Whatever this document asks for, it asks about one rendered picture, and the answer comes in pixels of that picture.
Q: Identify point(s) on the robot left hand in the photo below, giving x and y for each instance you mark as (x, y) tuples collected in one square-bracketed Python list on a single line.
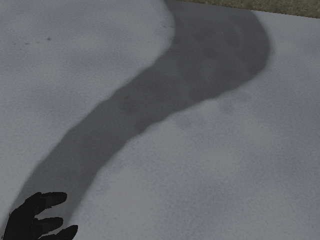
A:
[(22, 224)]

